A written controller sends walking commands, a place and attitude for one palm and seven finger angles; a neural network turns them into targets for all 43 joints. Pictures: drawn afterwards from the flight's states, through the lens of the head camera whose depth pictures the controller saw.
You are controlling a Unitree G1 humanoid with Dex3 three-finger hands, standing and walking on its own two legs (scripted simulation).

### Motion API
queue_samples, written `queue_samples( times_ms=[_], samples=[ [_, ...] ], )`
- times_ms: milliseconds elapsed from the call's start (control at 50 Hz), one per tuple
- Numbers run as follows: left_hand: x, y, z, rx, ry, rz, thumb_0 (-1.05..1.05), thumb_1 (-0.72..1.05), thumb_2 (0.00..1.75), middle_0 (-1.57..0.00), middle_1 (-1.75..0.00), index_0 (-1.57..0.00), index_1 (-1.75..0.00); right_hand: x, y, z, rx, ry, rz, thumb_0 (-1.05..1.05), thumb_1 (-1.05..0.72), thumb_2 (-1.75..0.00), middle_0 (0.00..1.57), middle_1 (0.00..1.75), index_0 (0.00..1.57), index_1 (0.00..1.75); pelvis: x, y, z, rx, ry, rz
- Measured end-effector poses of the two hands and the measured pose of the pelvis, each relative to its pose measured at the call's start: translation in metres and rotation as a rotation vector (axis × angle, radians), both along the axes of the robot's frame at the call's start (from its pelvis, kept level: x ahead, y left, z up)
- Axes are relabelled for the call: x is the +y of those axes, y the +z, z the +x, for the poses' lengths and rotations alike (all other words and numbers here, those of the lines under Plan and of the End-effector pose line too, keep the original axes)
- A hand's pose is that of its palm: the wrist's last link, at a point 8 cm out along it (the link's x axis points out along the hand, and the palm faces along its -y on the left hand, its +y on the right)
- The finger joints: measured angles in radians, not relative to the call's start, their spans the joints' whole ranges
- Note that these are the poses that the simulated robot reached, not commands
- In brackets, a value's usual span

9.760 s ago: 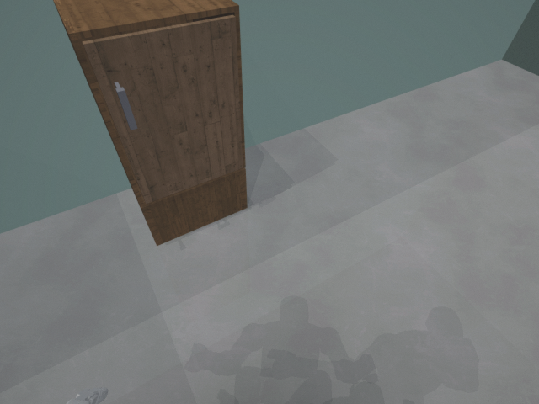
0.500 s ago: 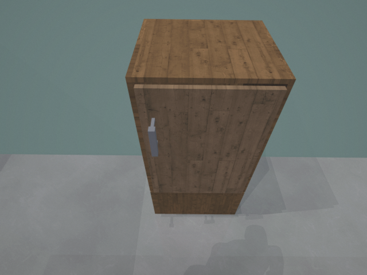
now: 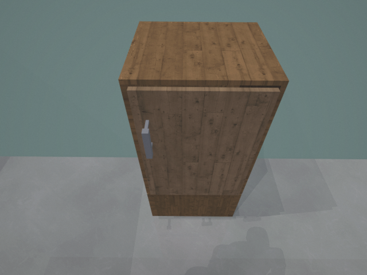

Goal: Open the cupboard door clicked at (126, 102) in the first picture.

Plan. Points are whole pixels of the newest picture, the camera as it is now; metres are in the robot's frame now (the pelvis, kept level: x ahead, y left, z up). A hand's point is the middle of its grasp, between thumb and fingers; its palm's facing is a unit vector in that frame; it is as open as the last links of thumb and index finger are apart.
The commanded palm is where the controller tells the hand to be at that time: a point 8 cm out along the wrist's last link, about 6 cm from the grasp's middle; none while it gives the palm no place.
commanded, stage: look again from close up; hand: left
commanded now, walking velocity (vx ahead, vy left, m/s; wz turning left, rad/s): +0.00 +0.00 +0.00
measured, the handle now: (148, 139) +0.51 +0.15 -0.05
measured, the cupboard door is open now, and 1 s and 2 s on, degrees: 0 0 0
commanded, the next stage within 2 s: raise the hand with hooked fingers in 0.48 s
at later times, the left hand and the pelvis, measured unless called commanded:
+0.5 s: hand out of the picture -0.02 +0.15 -0.17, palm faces +0.04 -0.98 -0.19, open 7.4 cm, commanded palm none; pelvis +0.00 -0.01 +0.00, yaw +0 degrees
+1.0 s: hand (116, 269) +0.15 +0.16 -0.06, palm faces -0.02 -1.00 +0.06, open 8.5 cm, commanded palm +0.12 +0.25 -0.06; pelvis -0.05 +0.01 -0.08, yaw +2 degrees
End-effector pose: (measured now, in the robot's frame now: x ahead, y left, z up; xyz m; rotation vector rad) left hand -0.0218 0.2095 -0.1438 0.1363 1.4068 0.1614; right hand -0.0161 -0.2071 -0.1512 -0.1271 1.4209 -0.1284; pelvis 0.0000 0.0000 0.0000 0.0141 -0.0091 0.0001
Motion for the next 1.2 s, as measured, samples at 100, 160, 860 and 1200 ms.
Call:
queue_samples(
  times_ms=[100, 160, 860, 1200],
  samples=[
    [-0.002, 0.000, 0.000, -0.003, 0.001, 0.002, 0.01, 0.91, 0.90, -0.20, -0.30, -0.20, -0.30, -0.002, 0.000, -0.002, 0.003, -0.001, 0.000, 0.01, -0.90, -0.90, 0.19, 0.30, 0.20, 0.30, -0.002, 0.000, 0.000, -0.001, -0.001, 0.000],
    [-0.003, 0.000, 0.000, -0.002, 0.001, 0.003, 0.01, 0.91, 0.90, -0.20, -0.30, -0.20, -0.30, -0.003, 0.000, -0.003, 0.007, -0.001, 0.000, 0.01, -0.90, -0.90, 0.19, 0.30, 0.20, 0.30, -0.003, 0.000, -0.001, 0.000, -0.001, 0.000],
    [0.021, 0.140, 0.194, -1.317, -0.041, -0.026, 0.03, 0.80, 0.84, -0.21, -0.39, -0.21, -0.39, -0.047, 0.037, 0.135, -0.746, 0.129, -0.148, 0.02, -0.91, -0.90, 0.20, 0.30, 0.20, 0.30, 0.010, -0.037, -0.041, 0.153, 0.046, 0.007],
    [0.063, 0.097, 0.119, -1.470, -0.077, 0.048, 0.02, 0.38, 0.68, -0.24, -0.64, -0.24, -0.64, 0.042, -0.004, 0.186, -0.854, 0.353, -0.024, 0.01, -0.90, -0.90, 0.19, 0.30, 0.20, 0.30, 0.022, -0.108, -0.072, 0.257, 0.072, -0.066]
  ],
)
